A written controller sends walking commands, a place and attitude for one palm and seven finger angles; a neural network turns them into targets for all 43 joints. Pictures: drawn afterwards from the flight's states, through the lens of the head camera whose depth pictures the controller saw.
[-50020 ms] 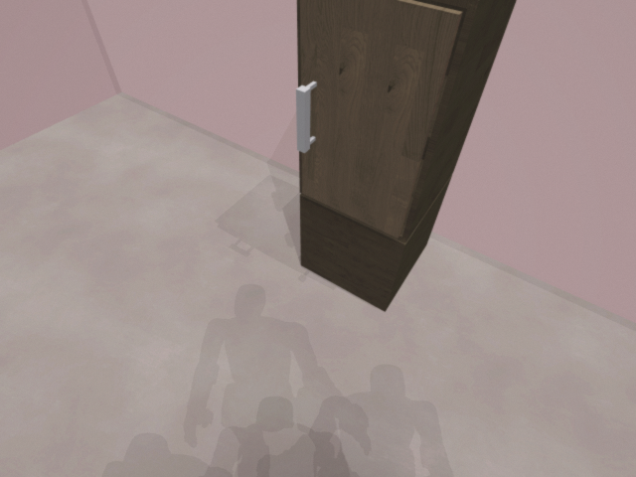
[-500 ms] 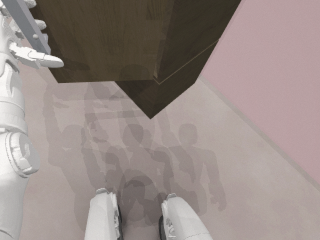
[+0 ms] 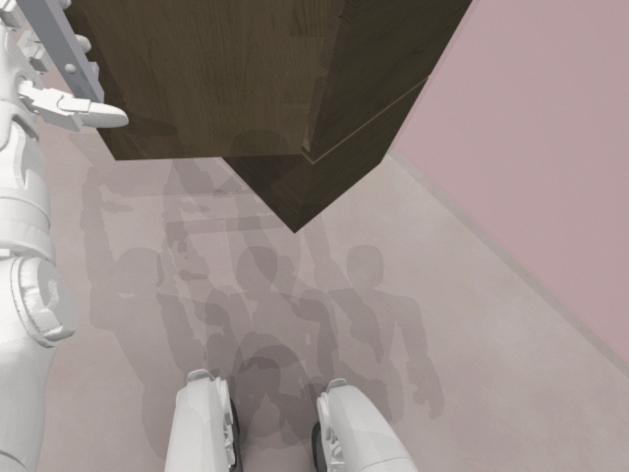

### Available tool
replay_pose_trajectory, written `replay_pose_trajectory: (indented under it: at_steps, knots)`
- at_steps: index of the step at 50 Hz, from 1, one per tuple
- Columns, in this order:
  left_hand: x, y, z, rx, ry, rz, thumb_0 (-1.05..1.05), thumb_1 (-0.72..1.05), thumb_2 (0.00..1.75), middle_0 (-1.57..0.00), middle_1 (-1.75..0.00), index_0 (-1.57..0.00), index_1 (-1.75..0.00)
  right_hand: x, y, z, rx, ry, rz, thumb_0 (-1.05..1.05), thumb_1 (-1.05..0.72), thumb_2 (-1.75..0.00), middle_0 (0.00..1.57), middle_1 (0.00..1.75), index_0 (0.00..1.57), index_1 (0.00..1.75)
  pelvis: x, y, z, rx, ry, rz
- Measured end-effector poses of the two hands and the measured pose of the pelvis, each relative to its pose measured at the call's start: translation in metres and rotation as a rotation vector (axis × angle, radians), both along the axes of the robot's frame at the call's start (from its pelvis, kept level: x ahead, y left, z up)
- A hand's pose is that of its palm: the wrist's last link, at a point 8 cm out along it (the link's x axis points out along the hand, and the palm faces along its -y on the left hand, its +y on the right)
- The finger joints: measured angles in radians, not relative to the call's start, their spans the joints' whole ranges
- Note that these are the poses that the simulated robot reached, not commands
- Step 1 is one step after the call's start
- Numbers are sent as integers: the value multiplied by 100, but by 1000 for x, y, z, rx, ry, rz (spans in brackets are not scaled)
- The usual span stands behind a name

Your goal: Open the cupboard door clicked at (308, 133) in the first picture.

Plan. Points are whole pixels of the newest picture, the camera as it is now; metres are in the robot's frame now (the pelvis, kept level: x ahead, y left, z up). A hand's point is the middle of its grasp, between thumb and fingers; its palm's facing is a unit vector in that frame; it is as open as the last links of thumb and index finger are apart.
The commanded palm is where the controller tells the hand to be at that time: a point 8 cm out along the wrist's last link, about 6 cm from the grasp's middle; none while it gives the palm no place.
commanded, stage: close the thumb around the handle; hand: left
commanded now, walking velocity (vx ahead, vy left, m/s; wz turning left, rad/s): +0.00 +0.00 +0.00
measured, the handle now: (63, 29) +0.61 +0.23 +0.08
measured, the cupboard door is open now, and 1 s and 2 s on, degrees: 54 59 100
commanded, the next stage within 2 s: pull the door open along its arc in 0.58 s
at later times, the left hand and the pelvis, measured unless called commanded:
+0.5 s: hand (84, 64) +0.56 +0.21 +0.08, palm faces +0.06 -1.00 -0.03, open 5.8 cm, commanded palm +0.55 +0.24 +0.08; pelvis +0.00 +0.00 +0.00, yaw +0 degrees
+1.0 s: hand (89, 84) +0.54 +0.20 +0.08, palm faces +0.08 -1.00 -0.02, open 5.9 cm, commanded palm +0.49 +0.23 +0.08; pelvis +0.02 -0.01 +0.01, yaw +0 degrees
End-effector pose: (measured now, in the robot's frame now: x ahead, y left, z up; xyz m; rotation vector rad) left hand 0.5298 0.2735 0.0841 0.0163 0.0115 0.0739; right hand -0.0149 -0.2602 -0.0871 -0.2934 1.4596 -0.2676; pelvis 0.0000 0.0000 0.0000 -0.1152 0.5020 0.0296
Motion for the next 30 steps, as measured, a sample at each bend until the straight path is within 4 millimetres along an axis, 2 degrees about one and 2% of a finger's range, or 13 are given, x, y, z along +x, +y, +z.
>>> replay_pose_trajectory:
  at_steps: [8,23,26,30]
  knots:
    - [3,-1,-2,4,15,-1,-1,-16,44,-32,-123,-33,-124,-4,2,-1,-1,11,-3,1,-90,-90,21,30,20,30,-2,1,-1,-1,9,1]
    - [8,-8,0,9,27,4,1,63,78,-38,-132,-38,-132,-5,2,-2,17,19,-12,1,-90,-90,21,30,20,30,3,-3,0,5,10,-3]
    - [9,-13,-1,0,21,-10,1,70,82,-38,-133,-38,-133,-4,1,-2,19,21,-11,1,-90,-90,21,30,20,30,3,-4,1,6,10,-4]
    - [9,-13,-1,-5,23,-3,2,70,83,-37,-134,-38,-134,-1,-2,-3,16,10,-14,1,-90,-90,21,30,20,30,4,-6,1,7,8,-7]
